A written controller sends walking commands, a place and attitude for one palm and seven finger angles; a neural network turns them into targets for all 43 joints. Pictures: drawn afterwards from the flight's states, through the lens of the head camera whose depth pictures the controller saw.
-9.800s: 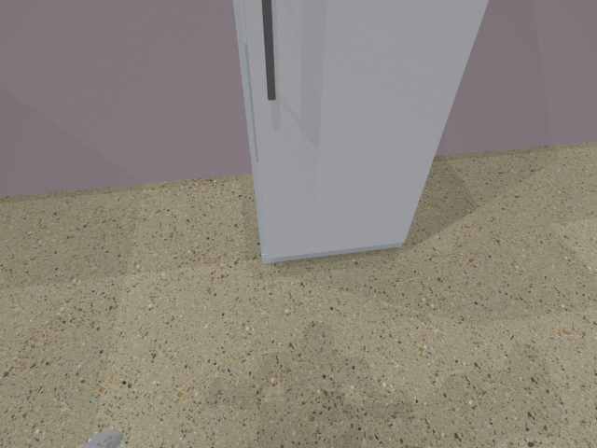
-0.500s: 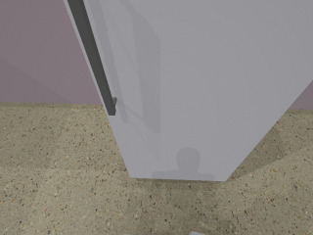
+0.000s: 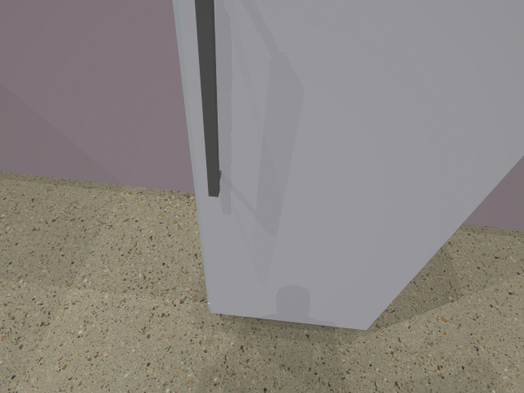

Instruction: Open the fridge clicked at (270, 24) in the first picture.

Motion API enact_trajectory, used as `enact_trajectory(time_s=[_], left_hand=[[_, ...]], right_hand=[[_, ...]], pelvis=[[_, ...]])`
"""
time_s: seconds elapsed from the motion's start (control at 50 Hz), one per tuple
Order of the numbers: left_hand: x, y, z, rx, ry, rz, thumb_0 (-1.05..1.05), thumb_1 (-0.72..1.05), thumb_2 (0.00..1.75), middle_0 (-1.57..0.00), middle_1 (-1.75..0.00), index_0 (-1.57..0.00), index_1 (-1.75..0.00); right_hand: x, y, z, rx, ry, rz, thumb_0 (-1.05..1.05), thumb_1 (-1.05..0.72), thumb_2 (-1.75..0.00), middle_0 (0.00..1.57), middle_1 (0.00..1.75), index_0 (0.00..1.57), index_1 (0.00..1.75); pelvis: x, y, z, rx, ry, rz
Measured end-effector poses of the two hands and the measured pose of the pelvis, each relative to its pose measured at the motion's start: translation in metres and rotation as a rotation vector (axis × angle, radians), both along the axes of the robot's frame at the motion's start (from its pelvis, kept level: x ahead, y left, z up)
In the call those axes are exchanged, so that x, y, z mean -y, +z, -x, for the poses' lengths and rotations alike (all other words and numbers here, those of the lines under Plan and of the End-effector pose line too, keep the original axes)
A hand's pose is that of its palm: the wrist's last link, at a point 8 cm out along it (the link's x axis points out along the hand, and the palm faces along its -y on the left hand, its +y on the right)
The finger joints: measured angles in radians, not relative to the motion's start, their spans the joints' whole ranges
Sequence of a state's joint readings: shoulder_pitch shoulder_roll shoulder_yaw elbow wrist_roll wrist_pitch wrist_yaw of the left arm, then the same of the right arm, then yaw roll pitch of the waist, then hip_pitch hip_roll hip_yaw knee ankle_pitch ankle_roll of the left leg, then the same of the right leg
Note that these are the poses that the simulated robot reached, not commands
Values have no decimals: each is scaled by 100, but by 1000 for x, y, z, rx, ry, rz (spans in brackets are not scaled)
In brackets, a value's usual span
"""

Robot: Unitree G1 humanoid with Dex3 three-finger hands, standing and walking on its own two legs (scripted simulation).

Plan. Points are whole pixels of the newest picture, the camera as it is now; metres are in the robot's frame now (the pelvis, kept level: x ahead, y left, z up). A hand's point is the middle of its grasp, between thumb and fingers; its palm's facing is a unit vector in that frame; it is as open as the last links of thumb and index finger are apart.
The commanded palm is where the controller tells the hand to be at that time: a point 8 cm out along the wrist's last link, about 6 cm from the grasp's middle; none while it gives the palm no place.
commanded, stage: come to a stop and stand still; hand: left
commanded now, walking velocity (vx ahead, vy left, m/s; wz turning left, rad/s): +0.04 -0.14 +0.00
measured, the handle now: (212, 95) +0.47 +0.13 +0.22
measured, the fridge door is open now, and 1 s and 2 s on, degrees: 0 0 0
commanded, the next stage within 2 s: look again from close up in 1.24 s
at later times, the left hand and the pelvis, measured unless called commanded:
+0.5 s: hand out of the picture -0.01 +0.15 -0.18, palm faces +0.00 -0.98 -0.18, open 7.3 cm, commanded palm none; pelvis +0.00 -0.01 +0.00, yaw -1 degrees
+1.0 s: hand out of the picture -0.02 +0.14 -0.17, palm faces +0.00 -0.97 -0.22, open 7.3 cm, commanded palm none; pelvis -0.02 -0.03 +0.00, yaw -1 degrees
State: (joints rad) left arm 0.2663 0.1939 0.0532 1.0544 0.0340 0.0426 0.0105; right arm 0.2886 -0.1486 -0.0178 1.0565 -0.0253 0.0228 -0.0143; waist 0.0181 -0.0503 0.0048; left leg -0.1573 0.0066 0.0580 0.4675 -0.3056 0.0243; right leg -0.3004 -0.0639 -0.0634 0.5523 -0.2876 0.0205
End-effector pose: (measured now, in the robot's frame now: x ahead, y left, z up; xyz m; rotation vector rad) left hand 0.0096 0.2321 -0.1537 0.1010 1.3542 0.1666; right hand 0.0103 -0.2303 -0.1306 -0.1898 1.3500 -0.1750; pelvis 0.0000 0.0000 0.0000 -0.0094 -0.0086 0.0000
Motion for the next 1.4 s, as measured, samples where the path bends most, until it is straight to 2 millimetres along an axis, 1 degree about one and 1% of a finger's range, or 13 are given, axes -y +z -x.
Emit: enact_trajectory(time_s=[0.08, 0.2, 0.3, 0.36, 0.48, 0.56, 0.64, 0.7, 0.9, 1.0, 1.08, 1.22, 1.4], left_hand=[[-2, 1, 11, -45, -9, 5, 0, 91, 90, -20, -30, -20, -30], [9, 4, 21, -114, -31, 13, 0, 91, 90, -20, -30, -20, -30], [20, 4, 21, -118, -32, 18, 0, 91, 90, -20, -30, -20, -30], [27, 4, 18, -103, -31, 20, 0, 91, 90, -20, -30, -20, -30], [33, 5, 21, -81, -41, -1, 1, 92, 90, -20, -30, -20, -30], [30, 7, 24, -60, -53, -20, 1, 92, 90, -20, -30, -20, -30], [26, 12, 23, -31, -54, -43, 1, 91, 90, -20, -30, -20, -30], [26, 16, 22, -12, -56, -56, 0, 91, 90, -20, -30, -20, -30], [33, 21, 25, -11, -60, -65, 0, 91, 90, -20, -30, -20, -30], [40, 20, 30, -29, -54, -56, 0, 91, 90, -20, -30, -20, -30], [46, 18, 34, -41, -47, -47, 0, 92, 90, -20, -30, -20, -30], [54, 15, 36, -57, -41, -31, 1, 92, 90, -20, -30, -20, -30], [56, 15, 33, -54, -33, -29, 1, 92, 90, -20, -30, -20, -30]], right_hand=[[-14, -3, 7, -23, -17, -16, 1, -92, -89, 20, 30, 20, 30], [-21, -10, 19, -59, -63, -36, 1, -93, -89, 20, 30, 20, 30], [-23, -13, 28, -82, -80, -52, 1, -92, -89, 20, 30, 20, 30], [-21, -14, 32, -91, -80, -62, 1, -91, -89, 20, 30, 20, 30], [-15, -17, 34, -82, -73, -74, 1, -91, -89, 20, 30, 20, 30], [-8, -22, 31, -28, -55, -75, 1, -92, -89, 20, 30, 20, 30], [-6, -28, 27, 10, -41, -91, 1, -92, -90, 20, 30, 19, 30], [-4, -29, 29, 18, -32, -101, 2, -93, -89, 20, 30, 19, 30], [1, -29, 48, -24, -23, -126, 1, -92, -90, 20, 30, 19, 30], [6, -27, 59, -65, -26, -126, 1, -91, -90, 20, 30, 19, 30], [10, -26, 63, -89, -29, -120, 1, -91, -90, 20, 30, 19, 30], [16, -23, 61, -99, -30, -107, 1, -91, -90, 20, 30, 19, 30], [17, -22, 47, -73, -20, -103, 1, -91, -90, 20, 30, 19, 30]], pelvis=[[-4, 1, -7, -11, -9, -11], [-5, 1, -9, -10, -24, -6], [-1, 1, -6, -2, -24, -7], [3, 1, -4, 2, -23, -7], [10, 0, 1, -2, -22, 0], [10, -3, 7, 3, -15, -3], [11, -4, 10, 18, -13, -11], [13, -4, 13, 23, -13, -18], [25, -1, 21, 19, -17, -30], [30, 0, 22, 15, -15, -30], [34, 0, 21, 14, -12, -29], [39, 1, 18, 13, -10, -26], [41, 1, 15, 13, -8, -24]])
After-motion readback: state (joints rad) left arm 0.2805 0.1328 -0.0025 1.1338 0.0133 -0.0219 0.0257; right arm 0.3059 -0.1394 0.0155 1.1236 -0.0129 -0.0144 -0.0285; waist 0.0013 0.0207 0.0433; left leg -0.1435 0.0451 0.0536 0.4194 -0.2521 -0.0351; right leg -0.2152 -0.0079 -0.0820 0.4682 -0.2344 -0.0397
